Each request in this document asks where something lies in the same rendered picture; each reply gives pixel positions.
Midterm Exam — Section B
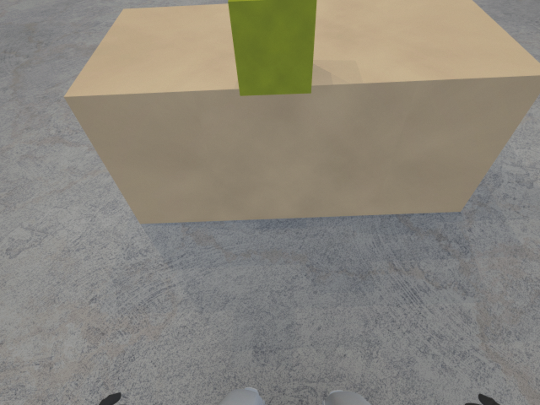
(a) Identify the pedestal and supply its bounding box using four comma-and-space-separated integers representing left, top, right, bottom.
64, 0, 540, 224

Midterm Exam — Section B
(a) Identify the carton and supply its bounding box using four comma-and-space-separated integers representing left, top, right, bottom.
228, 0, 316, 96

